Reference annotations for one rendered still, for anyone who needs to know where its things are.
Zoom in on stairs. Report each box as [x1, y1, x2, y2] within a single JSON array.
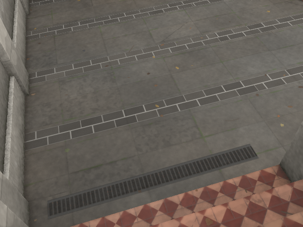
[[70, 165, 303, 227]]

